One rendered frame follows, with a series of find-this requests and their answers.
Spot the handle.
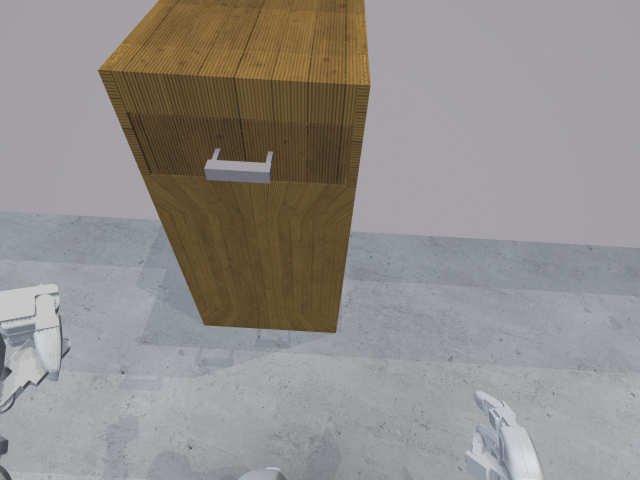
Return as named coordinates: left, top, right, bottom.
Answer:
left=204, top=148, right=273, bottom=184

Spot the drawer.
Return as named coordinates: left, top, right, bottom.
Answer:
left=130, top=113, right=351, bottom=185

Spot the cabinet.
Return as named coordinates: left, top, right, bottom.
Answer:
left=98, top=0, right=370, bottom=333

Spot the robot right hand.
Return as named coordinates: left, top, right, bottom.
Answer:
left=466, top=390, right=545, bottom=480

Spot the robot left hand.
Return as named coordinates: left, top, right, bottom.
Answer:
left=0, top=284, right=71, bottom=414

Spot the left robot shin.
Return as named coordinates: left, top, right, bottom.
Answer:
left=266, top=468, right=286, bottom=478

